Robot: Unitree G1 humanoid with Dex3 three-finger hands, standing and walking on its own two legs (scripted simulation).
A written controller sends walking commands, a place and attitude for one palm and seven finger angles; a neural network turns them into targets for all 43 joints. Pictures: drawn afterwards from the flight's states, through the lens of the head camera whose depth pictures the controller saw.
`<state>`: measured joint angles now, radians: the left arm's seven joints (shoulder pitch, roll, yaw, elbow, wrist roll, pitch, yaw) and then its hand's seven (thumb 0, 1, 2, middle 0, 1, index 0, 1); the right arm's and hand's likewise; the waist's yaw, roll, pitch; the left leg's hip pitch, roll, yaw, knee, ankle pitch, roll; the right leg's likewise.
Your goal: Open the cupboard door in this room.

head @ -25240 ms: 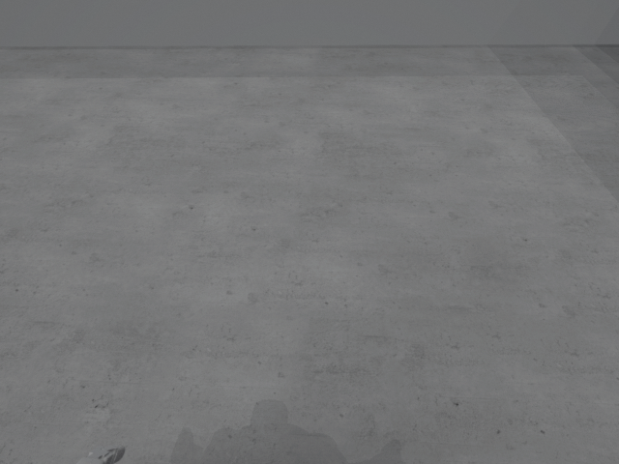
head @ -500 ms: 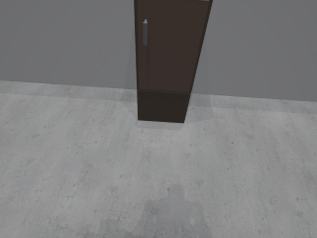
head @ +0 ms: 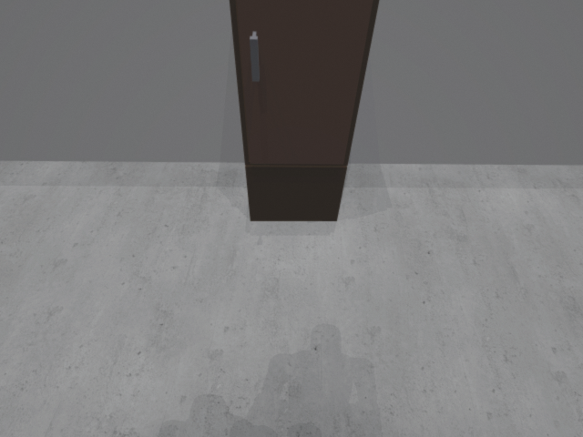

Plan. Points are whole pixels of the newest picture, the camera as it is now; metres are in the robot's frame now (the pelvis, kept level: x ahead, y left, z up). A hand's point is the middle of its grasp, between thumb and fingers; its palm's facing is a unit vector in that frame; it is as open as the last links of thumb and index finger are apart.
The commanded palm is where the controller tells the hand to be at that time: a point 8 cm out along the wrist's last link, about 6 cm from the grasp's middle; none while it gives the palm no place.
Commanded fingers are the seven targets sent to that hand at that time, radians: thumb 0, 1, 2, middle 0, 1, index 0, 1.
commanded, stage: stand and wait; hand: left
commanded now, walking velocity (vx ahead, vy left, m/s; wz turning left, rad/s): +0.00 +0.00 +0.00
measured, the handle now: (255, 56) +1.07 +0.17 +0.01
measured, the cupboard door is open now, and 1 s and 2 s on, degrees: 0 0 0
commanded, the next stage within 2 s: look at it before walking up in 0.28 s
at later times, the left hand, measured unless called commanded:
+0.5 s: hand out of the picture -0.01 +0.15 -0.18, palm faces +0.03 -0.99 -0.15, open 7.4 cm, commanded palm none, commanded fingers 0.00 0.90 0.90 -0.20 -0.30 -0.20 -0.30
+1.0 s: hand out of the picture +0.00 +0.17 -0.18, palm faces +0.01 -0.98 -0.19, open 7.4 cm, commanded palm none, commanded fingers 0.00 0.90 0.90 -0.20 -0.30 -0.20 -0.30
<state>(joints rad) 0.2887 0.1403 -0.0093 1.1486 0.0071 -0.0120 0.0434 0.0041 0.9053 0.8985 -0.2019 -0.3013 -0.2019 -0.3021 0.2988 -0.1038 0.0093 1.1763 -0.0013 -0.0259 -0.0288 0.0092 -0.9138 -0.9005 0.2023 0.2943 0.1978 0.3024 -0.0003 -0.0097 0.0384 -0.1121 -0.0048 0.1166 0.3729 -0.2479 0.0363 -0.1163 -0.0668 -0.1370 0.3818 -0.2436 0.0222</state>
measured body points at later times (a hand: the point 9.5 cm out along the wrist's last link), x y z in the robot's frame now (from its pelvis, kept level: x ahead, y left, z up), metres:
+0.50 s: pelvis +0.01 +0.00 +0.00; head +0.02 +0.01 +0.45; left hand -0.01 +0.21 -0.17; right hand -0.01 -0.21 -0.16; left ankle -0.03 +0.09 -0.74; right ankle -0.03 -0.12 -0.74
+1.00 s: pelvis +0.00 +0.00 +0.00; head +0.02 +0.00 +0.45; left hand +0.00 +0.22 -0.16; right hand +0.00 -0.23 -0.16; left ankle -0.03 +0.09 -0.74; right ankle -0.03 -0.12 -0.74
